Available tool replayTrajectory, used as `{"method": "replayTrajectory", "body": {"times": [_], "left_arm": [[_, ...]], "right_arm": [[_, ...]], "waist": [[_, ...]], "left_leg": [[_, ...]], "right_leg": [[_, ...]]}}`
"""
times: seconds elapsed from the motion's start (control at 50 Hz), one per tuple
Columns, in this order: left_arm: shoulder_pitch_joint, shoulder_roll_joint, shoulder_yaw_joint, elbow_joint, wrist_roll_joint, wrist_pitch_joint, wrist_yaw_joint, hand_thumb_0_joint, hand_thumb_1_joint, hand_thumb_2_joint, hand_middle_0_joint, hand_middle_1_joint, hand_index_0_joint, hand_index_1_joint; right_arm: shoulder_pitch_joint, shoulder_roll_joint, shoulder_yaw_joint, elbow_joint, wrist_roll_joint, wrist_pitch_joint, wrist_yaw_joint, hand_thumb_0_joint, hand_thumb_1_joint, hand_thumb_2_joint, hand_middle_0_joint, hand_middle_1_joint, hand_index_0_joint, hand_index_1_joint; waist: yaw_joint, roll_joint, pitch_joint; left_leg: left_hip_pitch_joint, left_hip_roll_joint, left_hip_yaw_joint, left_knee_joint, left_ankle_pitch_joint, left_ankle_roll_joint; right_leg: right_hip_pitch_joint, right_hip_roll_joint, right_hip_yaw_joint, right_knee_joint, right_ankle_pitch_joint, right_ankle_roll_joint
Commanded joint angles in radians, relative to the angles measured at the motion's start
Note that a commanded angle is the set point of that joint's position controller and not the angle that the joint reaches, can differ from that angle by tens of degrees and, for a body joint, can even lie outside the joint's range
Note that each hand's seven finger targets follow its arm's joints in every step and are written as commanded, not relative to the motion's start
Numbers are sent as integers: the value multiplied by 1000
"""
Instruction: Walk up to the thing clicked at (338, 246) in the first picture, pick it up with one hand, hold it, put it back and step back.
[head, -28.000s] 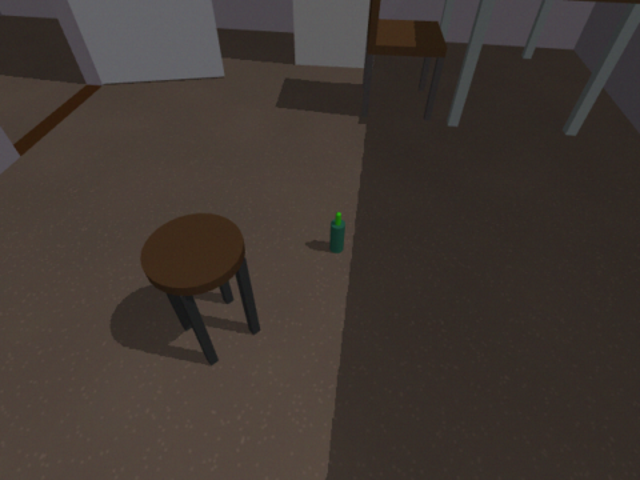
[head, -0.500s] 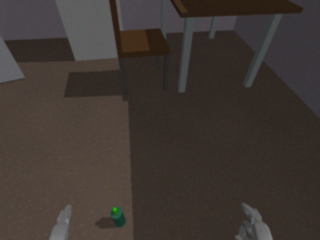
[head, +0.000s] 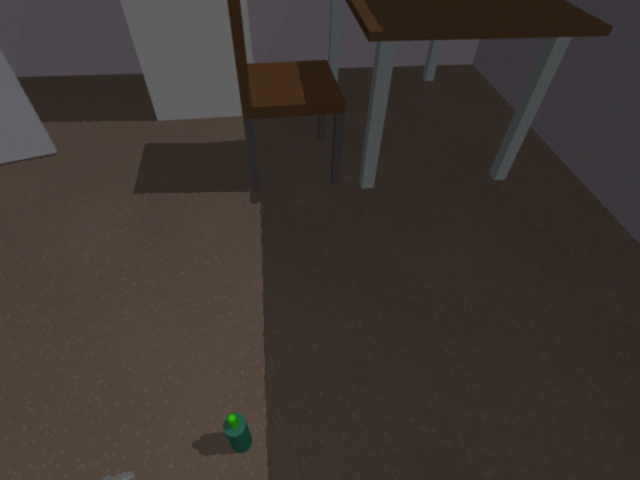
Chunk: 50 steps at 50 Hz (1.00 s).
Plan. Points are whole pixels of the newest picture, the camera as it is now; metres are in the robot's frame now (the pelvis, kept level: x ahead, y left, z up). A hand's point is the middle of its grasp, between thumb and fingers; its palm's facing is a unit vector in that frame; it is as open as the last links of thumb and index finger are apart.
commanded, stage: stand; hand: left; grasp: from the side
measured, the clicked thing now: (236, 430) +0.40 +0.21 -0.64
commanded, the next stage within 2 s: step back in 1.96 s
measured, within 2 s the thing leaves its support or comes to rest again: neither
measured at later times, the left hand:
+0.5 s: hand out of the picture +0.04 +0.25 -0.12, palm faces -0.03 -0.93 -0.35, open 7.4 cm
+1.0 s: hand out of the picture +0.07 +0.24 -0.12, palm faces -0.05 -0.94 -0.34, open 7.4 cm
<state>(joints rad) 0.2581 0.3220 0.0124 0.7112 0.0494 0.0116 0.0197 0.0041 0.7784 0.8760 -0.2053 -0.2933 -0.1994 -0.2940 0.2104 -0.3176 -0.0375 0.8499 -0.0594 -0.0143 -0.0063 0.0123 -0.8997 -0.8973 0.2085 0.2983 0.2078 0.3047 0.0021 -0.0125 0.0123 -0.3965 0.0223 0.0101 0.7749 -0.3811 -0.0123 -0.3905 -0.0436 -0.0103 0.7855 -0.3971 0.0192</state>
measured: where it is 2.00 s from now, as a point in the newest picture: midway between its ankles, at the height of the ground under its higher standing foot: outside the picture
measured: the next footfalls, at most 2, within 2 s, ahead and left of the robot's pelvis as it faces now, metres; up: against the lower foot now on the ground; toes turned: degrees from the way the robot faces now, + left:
none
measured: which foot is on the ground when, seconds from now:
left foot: down 0.00-1.00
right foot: down 0.00-1.00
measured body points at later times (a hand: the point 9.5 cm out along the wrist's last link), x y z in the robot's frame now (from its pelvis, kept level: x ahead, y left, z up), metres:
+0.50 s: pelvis -0.01 +0.00 +0.03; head -0.02 -0.01 +0.48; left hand +0.04 +0.30 -0.10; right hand +0.05 -0.28 -0.11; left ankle +0.02 +0.13 -0.71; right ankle +0.01 -0.13 -0.71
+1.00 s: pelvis +0.00 +0.00 +0.04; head +0.00 -0.01 +0.49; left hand +0.07 +0.29 -0.10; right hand +0.05 -0.30 -0.11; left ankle +0.02 +0.13 -0.71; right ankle +0.01 -0.13 -0.71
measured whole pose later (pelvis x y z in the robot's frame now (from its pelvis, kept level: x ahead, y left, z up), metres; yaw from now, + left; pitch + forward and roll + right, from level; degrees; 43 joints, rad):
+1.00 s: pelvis +0.00 +0.00 +0.04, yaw -1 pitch -3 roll +0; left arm 0.13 0.32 0.00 1.15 0.02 -0.01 0.01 0.00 0.90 0.90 -0.21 -0.30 -0.20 -0.30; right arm 0.14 -0.34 -0.01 1.15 -0.02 0.00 0.00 0.01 -0.90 -0.90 0.21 0.30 0.20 0.30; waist -0.01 0.02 0.06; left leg -0.13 0.03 0.03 0.35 -0.17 -0.02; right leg -0.13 -0.03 0.00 0.36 -0.18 0.02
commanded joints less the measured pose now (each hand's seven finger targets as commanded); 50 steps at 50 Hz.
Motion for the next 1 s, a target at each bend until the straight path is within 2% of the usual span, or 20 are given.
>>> {"method": "replayTrajectory", "body": {"times": [0.0,0.08,0.22,0.26,0.36,0.44,0.52,0.54,0.62,0.72,0.8,0.92,0.98], "left_arm": [[-61,167,57,-15,-10,-53,16,0,900,900,-200,-300,-200,-301],[-67,166,51,76,-18,-45,18,0,900,900,-200,-300,-200,-301],[-87,182,40,207,-20,-40,13,0,900,900,-200,-300,-200,-301],[-106,194,39,233,-22,-43,12,0,900,900,-200,-300,-200,-301],[-107,198,33,289,-24,-41,7,0,900,900,-200,-300,-200,-301],[-118,207,34,318,-22,-41,6,0,900,900,-200,-300,-200,-301],[-130,204,30,336,-22,-43,4,0,900,900,-200,-300,-200,-301],[-130,206,30,339,-24,-44,4,0,900,900,-200,-300,-200,-301],[-141,206,28,352,-27,-47,4,0,900,900,-200,-300,-200,-301],[-145,214,31,369,-28,-45,5,0,900,900,-200,-300,-200,-301],[-151,214,29,378,-28,-41,3,0,900,900,-200,-300,-200,-301],[-158,206,29,382,-34,-44,1,0,900,900,-200,-300,-200,-301],[-172,212,31,382,-32,-42,1,0,900,900,-200,-300,-200,-301]], "right_arm": [[-63,-148,-42,-49,13,-30,-12,0,-900,-900,200,300,200,300],[-63,-166,-40,11,17,-22,-16,0,-900,-900,200,300,200,300],[-83,-189,-29,96,23,-11,-15,0,-900,-900,200,300,200,300],[-71,-187,-27,118,29,-12,-13,0,-900,-900,200,300,200,300],[-89,-199,-26,158,33,-9,-9,0,-900,-900,200,300,200,300],[-94,-191,-24,179,33,-4,-8,0,-900,-900,200,300,200,300],[-92,-189,-22,197,35,-4,-5,0,-900,-900,200,300,200,300],[-95,-189,-24,199,35,-6,-5,0,-900,-900,200,300,200,300],[-88,-189,-18,215,37,-6,-3,0,-900,-900,200,300,200,300],[-109,-202,-15,221,38,-5,-5,0,-900,-900,200,300,200,300],[-96,-202,-11,233,40,-2,-4,0,-900,-900,200,300,200,300],[-111,-213,-8,236,40,-11,-7,0,-900,-900,200,300,200,300],[-108,-211,-8,239,42,-11,-8,0,-900,-900,200,300,200,300]], "waist": [[12,23,-83],[15,45,-63],[12,25,19],[2,5,11],[7,10,54],[4,13,50],[1,1,47],[1,3,24],[-2,4,17],[4,12,12],[0,-3,43],[3,25,-14],[0,3,-9]], "left_leg": [[100,45,-86,-185,269,64],[132,68,-110,-266,247,62],[158,75,-117,-398,112,47],[183,71,-104,-401,169,42],[191,75,-116,-466,70,34],[194,80,-115,-489,51,30],[205,75,-104,-484,66,29],[232,80,-99,-476,103,28],[237,79,-90,-473,148,28],[253,85,-90,-483,170,29],[233,85,-89,-494,141,27],[268,98,-81,-491,248,28],[275,101,-80,-500,270,26]], "right_leg": [[92,-52,69,-179,294,-65],[132,-47,59,-228,275,-56],[165,-55,73,-369,172,-46],[188,-67,84,-393,194,-45],[179,-58,78,-445,111,-34],[184,-63,85,-465,101,-32],[184,-69,95,-487,82,-30],[192,-77,102,-489,106,-34],[212,-83,106,-504,138,-30],[221,-81,98,-498,187,-29],[209,-77,97,-508,137,-28],[268,-86,95,-492,298,-29],[266,-84,88,-492,304,-28]]}}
